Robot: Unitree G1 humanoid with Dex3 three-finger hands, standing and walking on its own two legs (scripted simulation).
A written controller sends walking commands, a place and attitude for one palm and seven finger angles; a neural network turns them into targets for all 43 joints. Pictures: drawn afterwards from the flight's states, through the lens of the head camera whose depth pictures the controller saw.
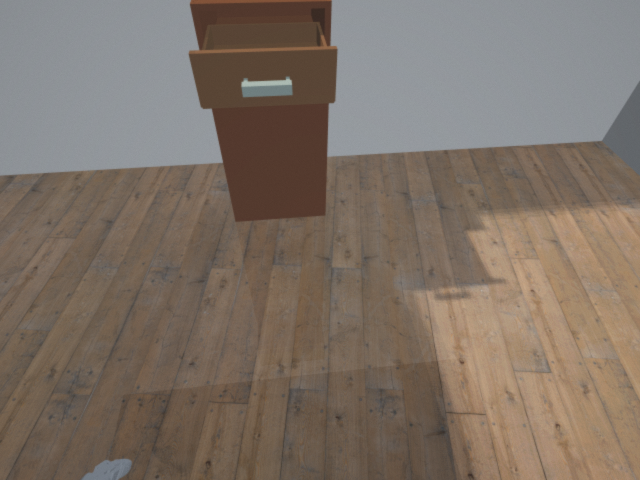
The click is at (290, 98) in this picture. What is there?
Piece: drawer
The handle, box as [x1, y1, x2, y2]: [241, 77, 292, 96]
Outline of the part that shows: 291,80 289,79 289,77 286,77 285,80 248,82 247,78 244,78 244,81 241,85 243,96 292,94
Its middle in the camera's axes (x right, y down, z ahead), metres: -0.14 -0.39 +0.98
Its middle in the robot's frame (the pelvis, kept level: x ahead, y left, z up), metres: +0.99 +0.19 +0.02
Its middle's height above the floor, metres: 0.79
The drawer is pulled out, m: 0.30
